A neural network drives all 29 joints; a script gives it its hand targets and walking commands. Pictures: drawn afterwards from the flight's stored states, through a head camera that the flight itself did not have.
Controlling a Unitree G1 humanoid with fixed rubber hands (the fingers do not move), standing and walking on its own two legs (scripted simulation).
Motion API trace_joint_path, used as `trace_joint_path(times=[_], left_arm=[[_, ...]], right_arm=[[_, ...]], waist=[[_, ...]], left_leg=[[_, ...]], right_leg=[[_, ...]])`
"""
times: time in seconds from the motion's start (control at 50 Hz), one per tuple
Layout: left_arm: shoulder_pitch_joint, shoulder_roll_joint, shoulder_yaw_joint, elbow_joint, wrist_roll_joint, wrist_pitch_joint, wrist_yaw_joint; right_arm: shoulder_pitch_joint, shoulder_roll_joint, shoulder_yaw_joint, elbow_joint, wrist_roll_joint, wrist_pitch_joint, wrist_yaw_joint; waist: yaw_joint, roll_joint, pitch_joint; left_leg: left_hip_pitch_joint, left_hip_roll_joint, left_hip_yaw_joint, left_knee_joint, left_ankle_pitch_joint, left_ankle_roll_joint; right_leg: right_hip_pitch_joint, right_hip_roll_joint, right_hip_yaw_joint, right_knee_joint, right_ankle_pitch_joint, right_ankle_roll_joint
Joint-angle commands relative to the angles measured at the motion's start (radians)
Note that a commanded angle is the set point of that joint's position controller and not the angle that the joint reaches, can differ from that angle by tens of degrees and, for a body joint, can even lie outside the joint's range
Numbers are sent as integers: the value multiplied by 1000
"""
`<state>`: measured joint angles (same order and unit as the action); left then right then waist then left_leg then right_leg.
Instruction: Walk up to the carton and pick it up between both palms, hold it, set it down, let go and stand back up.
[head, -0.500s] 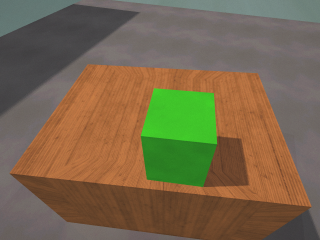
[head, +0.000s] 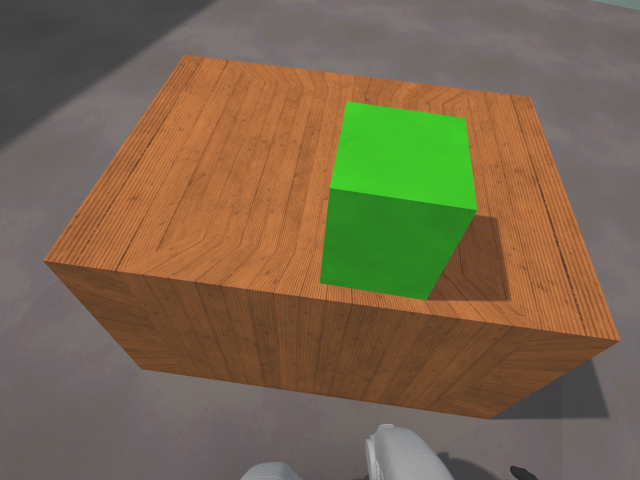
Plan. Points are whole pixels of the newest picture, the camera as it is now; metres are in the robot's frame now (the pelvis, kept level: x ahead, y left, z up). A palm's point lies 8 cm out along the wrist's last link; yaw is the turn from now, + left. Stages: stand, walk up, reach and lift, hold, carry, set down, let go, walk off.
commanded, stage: walk up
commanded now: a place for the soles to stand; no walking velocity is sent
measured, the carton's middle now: (388, 205) +0.54 -0.11 -0.03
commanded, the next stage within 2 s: none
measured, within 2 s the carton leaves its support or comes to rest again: neither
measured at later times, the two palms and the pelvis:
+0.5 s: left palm out of the picture +0.07 +0.23 -0.11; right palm out of the picture +0.04 -0.30 -0.10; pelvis -0.02 -0.03 +0.00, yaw -6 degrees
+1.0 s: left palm out of the picture +0.07 +0.25 -0.11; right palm out of the picture +0.01 -0.28 -0.09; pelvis -0.03 -0.01 +0.02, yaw -6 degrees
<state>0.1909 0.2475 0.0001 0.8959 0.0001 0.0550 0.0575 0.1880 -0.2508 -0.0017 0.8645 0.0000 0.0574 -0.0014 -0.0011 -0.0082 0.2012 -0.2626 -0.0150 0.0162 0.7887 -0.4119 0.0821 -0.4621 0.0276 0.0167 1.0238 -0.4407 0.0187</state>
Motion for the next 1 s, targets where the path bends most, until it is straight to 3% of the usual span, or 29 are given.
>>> trace_joint_path(times=[0.0,0.06,0.12,0.24,0.32,0.36,0.4,0.42,0.44,0.46,0.48,0.5,0.56,0.6,0.66,0.72,0.76,0.78,0.82,0.84,0.88,0.92,0.94,0.98], left_arm=[[103,279,113,-66,5,-19,1],[96,267,106,-55,11,-15,-12],[111,260,103,-43,14,-12,-20],[121,273,101,-46,29,-25,-35],[114,267,91,-60,37,-44,-45],[140,267,88,-60,40,-58,-52],[194,273,87,-37,37,-75,-52],[202,287,88,-35,38,-85,-48],[158,326,89,-62,45,-96,-41],[104,337,89,-92,42,-103,-36],[81,324,87,-103,42,-109,-31],[80,318,87,-108,39,-117,-29],[120,298,77,-103,29,-124,-29],[132,285,75,-100,29,-121,-28],[116,272,69,-110,25,-111,-23],[64,276,60,-124,16,-104,-21],[17,281,54,-131,2,-95,-24],[12,269,49,-132,-5,-96,-28],[11,243,44,-130,-10,-95,-33],[18,246,55,-118,-6,-88,-31],[35,252,55,-103,-8,-90,-35],[47,266,55,-86,-5,-102,-34],[46,272,54,-84,-3,-106,-33],[34,278,57,-78,-1,-107,-33]], right_arm=[[-72,-281,-136,-171,-29,-55,-49],[20,-265,-132,-165,-36,-72,-57],[39,-264,-129,-175,-42,-82,-60],[27,-268,-125,-189,-51,-92,-47],[13,-285,-122,-192,-55,-96,-36],[-16,-292,-121,-194,-51,-94,-25],[-82,-284,-111,-193,-40,-85,-13],[-60,-268,-103,-181,-39,-82,-9],[-28,-229,-92,-176,-27,-80,-3],[18,-235,-90,-163,-20,-71,7],[35,-268,-101,-157,-16,-60,11],[28,-264,-101,-168,-15,-58,17],[68,-266,-102,-148,-19,-76,12],[80,-264,-98,-127,-16,-76,6],[77,-249,-89,-114,-10,-75,-1],[84,-244,-87,-95,-6,-78,-9],[111,-250,-89,-74,-7,-89,-13],[110,-277,-99,-72,-14,-93,-15],[31,-315,-103,-89,-13,-97,-10],[-11,-302,-98,-95,-19,-103,-7],[-27,-287,-88,-83,-18,-108,-4],[-29,-278,-83,-80,-12,-107,1],[-29,-277,-81,-81,-9,-106,2],[-36,-264,-77,-84,-5,-101,4]], waist=[[15,123,-165],[-19,127,-187],[-16,119,-174],[-11,128,-124],[-13,153,-113],[1,162,-137],[56,111,-142],[61,49,-156],[40,-118,-122],[23,-131,-115],[18,-80,-78],[19,-78,-72],[14,-125,-179],[21,-152,-244],[21,-166,-251],[3,-180,-272],[-27,-140,-293],[-33,-102,-306],[-10,34,-229],[0,33,-196],[8,89,-166],[6,130,-185],[0,140,-205],[-4,151,-216]], left_leg=[[146,233,-274,-503,103,-114],[245,249,-330,-512,12,-109],[245,277,-344,-542,-77,-94],[125,304,-305,-592,-239,-26],[53,325,-277,-580,-278,27],[-22,331,-242,-556,-284,51],[-182,279,-138,-452,-233,33],[-213,229,-90,-338,-191,2],[-262,121,-3,-142,-158,-57],[-211,-2,-13,-23,-181,-83],[-177,23,-85,49,-201,-66],[-197,21,-95,61,-189,-60],[-225,41,-98,-5,-117,-65],[-199,32,-84,-27,-105,-70],[-146,31,-74,-103,-76,-73],[-43,30,-61,-199,-3,-70],[156,62,-64,-363,232,-56],[241,134,-129,-397,283,-30],[151,299,-277,-536,64,56],[93,340,-277,-529,44,92],[88,312,-218,-507,159,79],[98,273,-161,-458,268,40],[103,252,-134,-438,274,21],[74,219,-109,-434,161,7]], right_leg=[[-140,21,154,140,17,17],[-160,0,171,72,40,29],[-143,-8,178,25,45,27],[-67,-41,128,-77,11,12],[7,-81,75,-185,4,-11],[126,-85,38,-258,40,-32],[349,-72,39,-427,210,-63],[402,-76,129,-508,229,-82],[332,-206,427,-693,36,-139],[183,-316,658,-818,-271,-214],[102,-332,674,-840,-375,-250],[119,-315,661,-848,-345,-245],[328,-259,550,-765,41,-177],[396,-249,492,-736,147,-162],[393,-238,430,-715,251,-171],[353,-233,371,-652,456,-173],[221,-203,296,-613,455,-126],[137,-168,261,-578,390,-82],[58,-36,113,-462,136,-21],[92,-34,88,-407,87,-18],[102,-51,91,-429,121,-27],[137,-70,113,-499,198,-33],[159,-77,125,-521,238,-36],[183,-80,147,-531,253,-44]])
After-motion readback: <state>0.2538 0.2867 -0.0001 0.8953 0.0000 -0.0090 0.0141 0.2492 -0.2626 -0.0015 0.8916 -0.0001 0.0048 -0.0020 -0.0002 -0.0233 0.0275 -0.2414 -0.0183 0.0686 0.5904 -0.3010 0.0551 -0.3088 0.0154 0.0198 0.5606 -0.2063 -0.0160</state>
